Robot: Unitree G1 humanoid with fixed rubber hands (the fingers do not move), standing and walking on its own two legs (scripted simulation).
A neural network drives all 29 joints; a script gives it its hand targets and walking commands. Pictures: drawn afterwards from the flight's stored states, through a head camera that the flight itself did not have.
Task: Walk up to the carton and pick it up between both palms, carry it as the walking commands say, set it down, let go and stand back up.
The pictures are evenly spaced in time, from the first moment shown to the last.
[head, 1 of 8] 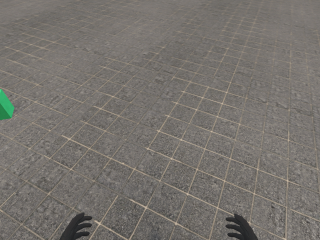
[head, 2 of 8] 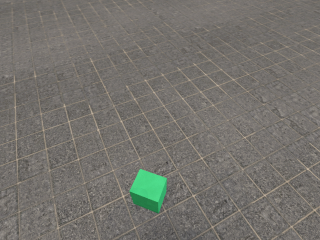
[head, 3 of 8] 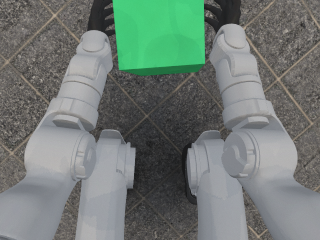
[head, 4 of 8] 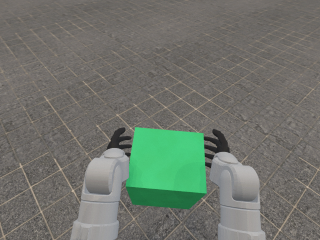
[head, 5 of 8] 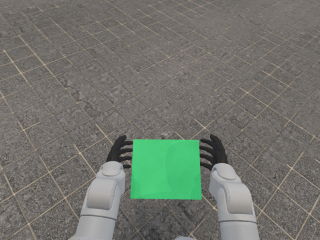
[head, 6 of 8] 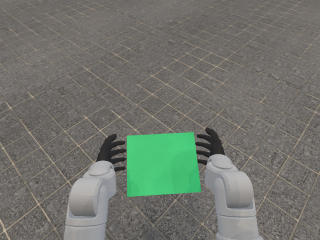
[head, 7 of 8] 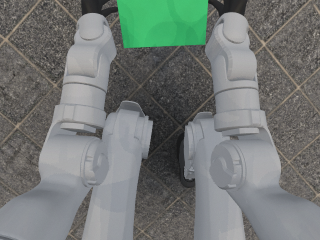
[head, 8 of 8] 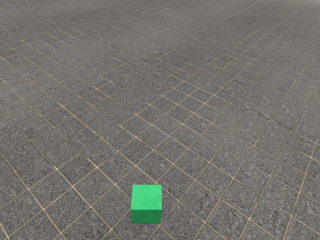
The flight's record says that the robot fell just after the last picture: no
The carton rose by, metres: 0.69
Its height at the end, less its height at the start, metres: +0.00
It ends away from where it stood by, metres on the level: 10.37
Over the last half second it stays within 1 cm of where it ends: yes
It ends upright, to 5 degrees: yes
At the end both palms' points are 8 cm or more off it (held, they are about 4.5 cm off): yes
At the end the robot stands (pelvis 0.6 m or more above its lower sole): yes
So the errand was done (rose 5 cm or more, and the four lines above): yes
